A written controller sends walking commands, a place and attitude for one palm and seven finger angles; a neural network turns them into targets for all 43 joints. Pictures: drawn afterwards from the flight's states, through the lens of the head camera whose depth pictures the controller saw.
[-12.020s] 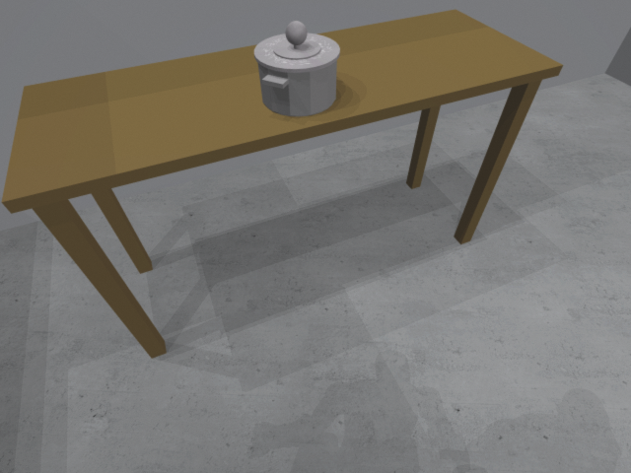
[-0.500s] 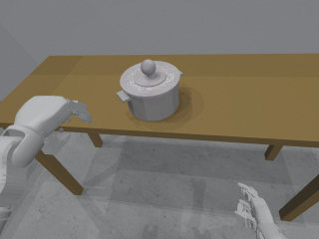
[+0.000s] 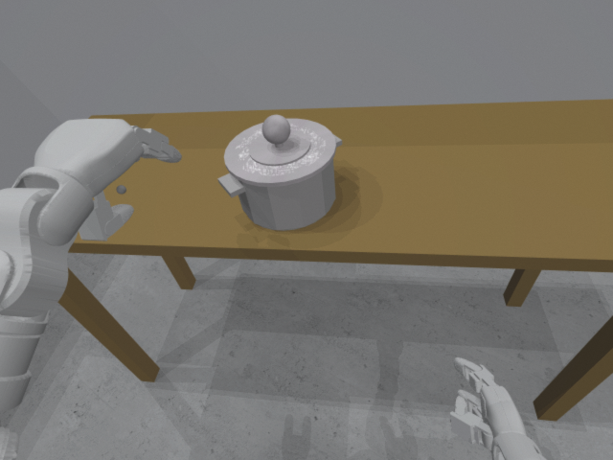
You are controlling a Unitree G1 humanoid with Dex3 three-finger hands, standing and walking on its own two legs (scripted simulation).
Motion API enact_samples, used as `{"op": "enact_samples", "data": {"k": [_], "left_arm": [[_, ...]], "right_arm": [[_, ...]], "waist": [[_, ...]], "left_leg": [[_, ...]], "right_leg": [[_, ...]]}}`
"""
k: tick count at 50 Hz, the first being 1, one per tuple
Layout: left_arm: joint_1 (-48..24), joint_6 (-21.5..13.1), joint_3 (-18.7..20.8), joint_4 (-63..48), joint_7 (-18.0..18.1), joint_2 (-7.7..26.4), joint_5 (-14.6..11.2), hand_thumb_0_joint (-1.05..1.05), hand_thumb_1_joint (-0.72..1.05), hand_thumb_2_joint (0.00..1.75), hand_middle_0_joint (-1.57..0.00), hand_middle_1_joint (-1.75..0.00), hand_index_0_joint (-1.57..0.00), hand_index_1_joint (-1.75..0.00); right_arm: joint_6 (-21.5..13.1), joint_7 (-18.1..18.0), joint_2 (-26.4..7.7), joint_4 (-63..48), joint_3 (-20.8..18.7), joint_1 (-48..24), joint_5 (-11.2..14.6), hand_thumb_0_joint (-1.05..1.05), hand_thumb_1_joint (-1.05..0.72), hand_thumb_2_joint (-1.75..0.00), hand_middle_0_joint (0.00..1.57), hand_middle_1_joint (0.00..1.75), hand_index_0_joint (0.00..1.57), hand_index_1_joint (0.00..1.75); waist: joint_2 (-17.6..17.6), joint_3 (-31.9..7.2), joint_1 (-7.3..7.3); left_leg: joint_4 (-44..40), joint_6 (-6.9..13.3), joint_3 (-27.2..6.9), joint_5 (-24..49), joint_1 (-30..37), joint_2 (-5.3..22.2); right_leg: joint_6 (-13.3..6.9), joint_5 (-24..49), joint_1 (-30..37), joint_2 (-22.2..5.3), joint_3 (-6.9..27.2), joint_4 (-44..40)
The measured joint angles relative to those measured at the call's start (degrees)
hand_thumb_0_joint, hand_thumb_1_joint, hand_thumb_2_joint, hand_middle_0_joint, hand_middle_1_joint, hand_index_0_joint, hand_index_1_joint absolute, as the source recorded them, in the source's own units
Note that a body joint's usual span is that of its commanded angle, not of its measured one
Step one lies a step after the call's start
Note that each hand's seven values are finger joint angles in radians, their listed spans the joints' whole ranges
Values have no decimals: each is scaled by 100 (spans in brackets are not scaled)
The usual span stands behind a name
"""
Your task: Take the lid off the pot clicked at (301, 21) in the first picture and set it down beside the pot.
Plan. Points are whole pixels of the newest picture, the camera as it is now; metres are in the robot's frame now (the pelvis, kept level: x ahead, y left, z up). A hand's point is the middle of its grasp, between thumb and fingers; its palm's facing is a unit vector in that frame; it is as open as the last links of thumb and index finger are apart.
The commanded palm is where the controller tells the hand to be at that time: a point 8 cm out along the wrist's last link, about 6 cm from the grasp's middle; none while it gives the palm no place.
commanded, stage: reach forward and open the fingers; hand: left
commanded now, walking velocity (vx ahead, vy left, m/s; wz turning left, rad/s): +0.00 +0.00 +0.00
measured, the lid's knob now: (276, 129) +0.58 +0.13 +0.15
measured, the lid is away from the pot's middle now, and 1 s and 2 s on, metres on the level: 0.00 0.00 0.00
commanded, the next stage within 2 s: move the open hand above the knob in 0.02 s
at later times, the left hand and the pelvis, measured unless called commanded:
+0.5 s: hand (157, 171) +0.37 +0.22 +0.23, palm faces -0.08 -0.03 -1.00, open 10.0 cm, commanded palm +0.34 +0.21 +0.30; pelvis +0.02 -0.01 +0.00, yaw +0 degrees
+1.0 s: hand (210, 135) +0.44 +0.18 +0.23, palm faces -0.11 -0.04 -0.99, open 10.0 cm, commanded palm +0.42 +0.18 +0.30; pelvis +0.03 +0.00 +0.00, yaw +0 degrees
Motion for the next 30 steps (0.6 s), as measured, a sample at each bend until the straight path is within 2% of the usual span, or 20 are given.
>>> {"op": "enact_samples", "data": {"k": [8, 15, 30], "left_arm": [[23, 37, -20, 6, -247, 25, -42, 0, -40, 170, -89, -8, -88, -8], [-293, 167, -151, 277, -368, -29, -77, 0, -40, 171, -89, -8, -89, -8], [-1234, 440, -678, 919, -503, -314, 132, 0, -40, 171, -89, -8, -89, -8]], "right_arm": [[18, -8, -94, -37, -25, 34, -4, 2, -90, -90, 20, 30, 20, 30], [41, -24, -147, 1, -65, 6, 34, 2, -90, -90, 20, 30, 20, 30], [162, 50, -51, 32, -33, -119, 39, 2, -90, -90, 20, 30, 20, 30]], "waist": [[18, -2, -52], [5, -3, -34], [-112, -24, -117]], "left_leg": [[49, -31, 0, -74, 5, 19], [84, -42, -42, -132, 15, 11], [148, -20, -24, -243, -65, -53]], "right_leg": [[-36, -91, -15, 18, 4, 85], [-53, -154, 23, 16, -40, 99], [-30, -250, -33, -50, -29, 124]]}}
